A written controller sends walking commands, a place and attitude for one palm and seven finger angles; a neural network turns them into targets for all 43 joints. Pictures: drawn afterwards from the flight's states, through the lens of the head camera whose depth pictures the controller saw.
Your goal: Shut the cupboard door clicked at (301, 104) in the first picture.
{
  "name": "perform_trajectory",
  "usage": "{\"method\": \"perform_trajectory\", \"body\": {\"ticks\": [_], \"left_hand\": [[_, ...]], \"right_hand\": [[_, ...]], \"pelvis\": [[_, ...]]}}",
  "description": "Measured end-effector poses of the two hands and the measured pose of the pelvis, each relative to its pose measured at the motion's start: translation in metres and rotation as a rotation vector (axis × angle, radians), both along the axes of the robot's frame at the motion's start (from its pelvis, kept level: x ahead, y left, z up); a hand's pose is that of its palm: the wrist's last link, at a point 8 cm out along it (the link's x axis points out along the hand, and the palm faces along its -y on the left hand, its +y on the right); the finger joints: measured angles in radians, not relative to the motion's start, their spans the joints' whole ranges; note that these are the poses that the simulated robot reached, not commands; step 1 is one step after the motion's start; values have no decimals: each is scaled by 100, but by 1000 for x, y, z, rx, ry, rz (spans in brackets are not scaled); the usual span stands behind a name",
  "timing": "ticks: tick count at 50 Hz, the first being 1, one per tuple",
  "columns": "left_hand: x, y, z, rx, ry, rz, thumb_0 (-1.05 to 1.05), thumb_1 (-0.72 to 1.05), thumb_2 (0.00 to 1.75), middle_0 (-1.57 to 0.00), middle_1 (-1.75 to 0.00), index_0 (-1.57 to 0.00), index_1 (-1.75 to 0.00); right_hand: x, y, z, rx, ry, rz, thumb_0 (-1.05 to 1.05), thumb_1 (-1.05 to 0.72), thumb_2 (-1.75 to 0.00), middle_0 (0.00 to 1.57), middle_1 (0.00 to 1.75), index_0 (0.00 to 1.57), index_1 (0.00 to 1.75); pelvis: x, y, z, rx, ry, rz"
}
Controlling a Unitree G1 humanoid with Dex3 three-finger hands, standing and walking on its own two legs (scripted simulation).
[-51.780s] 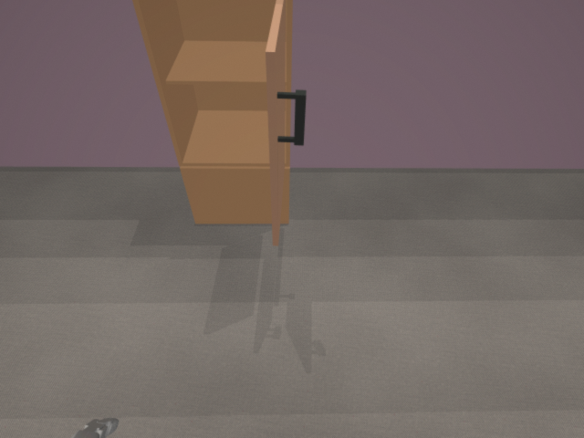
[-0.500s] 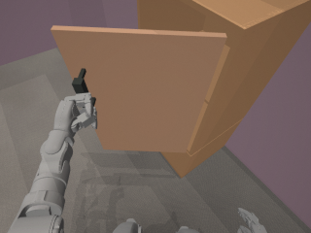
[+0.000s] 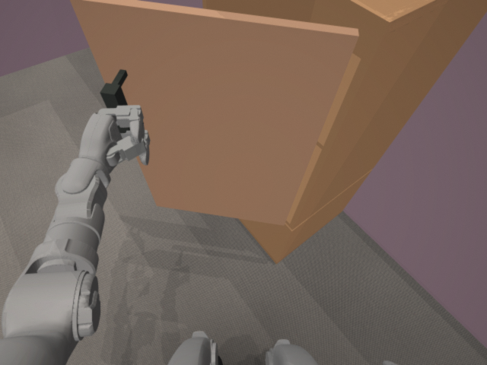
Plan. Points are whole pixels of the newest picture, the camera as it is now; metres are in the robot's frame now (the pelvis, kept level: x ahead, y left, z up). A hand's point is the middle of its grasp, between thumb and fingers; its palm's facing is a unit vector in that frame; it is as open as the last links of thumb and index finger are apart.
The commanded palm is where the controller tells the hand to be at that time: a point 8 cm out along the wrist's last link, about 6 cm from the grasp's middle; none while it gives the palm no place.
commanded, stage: push the door shut along its arc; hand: left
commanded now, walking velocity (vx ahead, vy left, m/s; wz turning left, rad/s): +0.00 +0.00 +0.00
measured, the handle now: (127, 110) +0.53 +0.20 +0.08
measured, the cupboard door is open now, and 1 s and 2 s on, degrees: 44 33 21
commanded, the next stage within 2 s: pull the fist back off the door in 1.16 s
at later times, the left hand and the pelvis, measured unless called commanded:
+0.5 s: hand (176, 113) +0.52 +0.11 +0.09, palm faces -0.31 -0.95 -0.01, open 3.1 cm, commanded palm +0.52 +0.16 +0.08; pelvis +0.00 +0.00 -0.01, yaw -2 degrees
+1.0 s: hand (186, 103) +0.54 +0.10 +0.09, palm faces -0.40 -0.92 -0.02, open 3.4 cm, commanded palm +0.56 +0.12 +0.08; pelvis +0.00 -0.01 -0.03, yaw -1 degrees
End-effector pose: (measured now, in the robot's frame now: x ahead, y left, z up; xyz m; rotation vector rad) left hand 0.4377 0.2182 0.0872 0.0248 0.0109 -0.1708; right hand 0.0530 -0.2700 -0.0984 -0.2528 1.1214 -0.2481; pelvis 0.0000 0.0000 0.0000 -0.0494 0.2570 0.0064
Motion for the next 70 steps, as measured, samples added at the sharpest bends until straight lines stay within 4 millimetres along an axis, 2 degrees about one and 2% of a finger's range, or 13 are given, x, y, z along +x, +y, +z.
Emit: {"method": "perform_trajectory", "body": {"ticks": [20,27,31,39,52,64,70], "left_hand": [[61,-42,1,0,35,-123,2,90,90,-130,-150,-130,-150],[83,-50,2,-2,28,-152,2,90,90,-130,-150,-130,-150],[89,-51,2,1,34,-168,1,89,91,-130,-150,-130,-150],[92,-52,4,13,59,-193,1,90,93,-130,-150,-130,-150],[107,-66,7,11,63,-243,4,100,99,-130,-150,-130,-150],[127,-93,8,38,54,-289,4,105,103,-130,-150,-130,-150],[136,-103,-1,-141,90,53,3,93,98,-130,-150,-130,-150]], "right_hand": [[-43,-1,-10,-4,106,-81,0,-90,-90,20,30,20,30],[-61,-2,-11,-10,153,-126,0,-90,-89,20,30,20,30],[-68,-3,-13,-6,187,-138,0,-90,-90,20,30,20,30],[-65,-6,-14,-12,202,-128,0,-90,-89,20,30,20,30],[-52,-15,-20,-61,175,-83,0,-90,-89,20,30,20,30],[-73,-9,-31,-62,230,-100,0,-90,-89,20,30,20,30],[-85,7,-31,16,256,-83,0,-90,-90,20,30,20,30]], "pelvis": [[2,0,-12,-7,80,-22],[6,-2,-16,-9,110,-34],[8,-3,-17,-8,119,-37],[10,-6,-18,-13,127,-26],[4,-7,-27,-25,158,-10],[1,-4,-38,-30,202,-10],[4,-4,-38,-26,222,-19]]}}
